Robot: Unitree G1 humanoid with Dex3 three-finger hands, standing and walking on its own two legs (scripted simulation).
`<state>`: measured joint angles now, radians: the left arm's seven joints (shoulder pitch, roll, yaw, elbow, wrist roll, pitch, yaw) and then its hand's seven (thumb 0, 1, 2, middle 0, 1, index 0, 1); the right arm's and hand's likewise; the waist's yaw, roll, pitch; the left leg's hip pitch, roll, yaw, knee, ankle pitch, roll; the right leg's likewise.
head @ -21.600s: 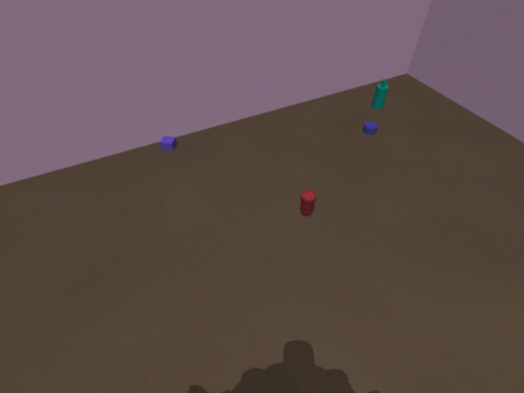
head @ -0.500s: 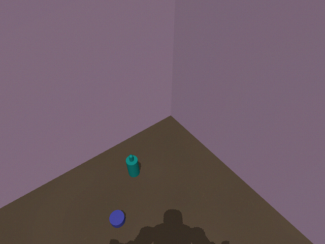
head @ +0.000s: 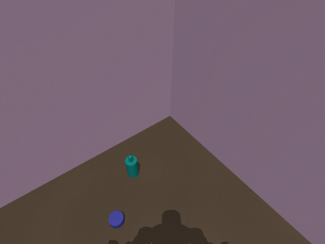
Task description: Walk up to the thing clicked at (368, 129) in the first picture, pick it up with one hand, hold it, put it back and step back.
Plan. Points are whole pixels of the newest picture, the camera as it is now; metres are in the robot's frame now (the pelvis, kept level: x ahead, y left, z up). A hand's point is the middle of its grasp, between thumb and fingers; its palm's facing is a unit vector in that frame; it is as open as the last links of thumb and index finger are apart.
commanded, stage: stand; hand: left
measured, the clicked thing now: (116, 219) +0.44 +0.29 -0.76
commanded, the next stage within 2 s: walk up in 0.72 s
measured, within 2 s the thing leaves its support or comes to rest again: neither
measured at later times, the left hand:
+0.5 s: hand out of the picture +0.06 +0.26 -0.16, palm faces -0.02 -0.94 -0.35, open 7.4 cm
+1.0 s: hand out of the picture +0.08 +0.29 -0.15, palm faces -0.01 -0.92 -0.40, open 7.4 cm
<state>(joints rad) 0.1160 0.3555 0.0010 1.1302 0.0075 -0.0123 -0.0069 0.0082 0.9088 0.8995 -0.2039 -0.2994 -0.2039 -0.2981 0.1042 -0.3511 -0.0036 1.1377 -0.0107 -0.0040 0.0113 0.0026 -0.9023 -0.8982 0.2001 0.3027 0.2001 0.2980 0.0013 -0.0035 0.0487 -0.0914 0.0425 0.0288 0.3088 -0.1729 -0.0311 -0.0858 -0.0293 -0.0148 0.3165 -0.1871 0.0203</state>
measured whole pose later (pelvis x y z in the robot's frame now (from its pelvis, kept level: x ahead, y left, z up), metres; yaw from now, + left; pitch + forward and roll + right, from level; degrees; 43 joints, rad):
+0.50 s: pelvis +0.00 +0.00 +0.00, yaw +0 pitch -3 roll +0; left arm 0.13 0.36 0.00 1.13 0.01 -0.01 -0.01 0.01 0.91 0.90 -0.20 -0.30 -0.20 -0.30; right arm 0.11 -0.35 0.00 1.14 -0.01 0.00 0.01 0.00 -0.90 -0.90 0.20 0.30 0.20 0.30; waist 0.00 0.00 0.05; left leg -0.10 0.04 0.03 0.31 -0.17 -0.03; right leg -0.09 -0.03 -0.01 0.32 -0.18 0.02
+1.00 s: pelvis +0.01 +0.02 +0.00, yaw -1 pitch -3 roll +0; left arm 0.14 0.37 0.02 1.10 0.02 -0.02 0.01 0.01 0.91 0.90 -0.21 -0.30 -0.21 -0.30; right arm 0.14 -0.37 -0.05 1.09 -0.02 0.03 0.03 0.00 -0.90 -0.90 0.20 0.30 0.20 0.30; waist 0.01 0.02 0.05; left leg -0.11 0.02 0.05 0.38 -0.23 -0.01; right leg -0.11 -0.05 0.00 0.38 -0.23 0.04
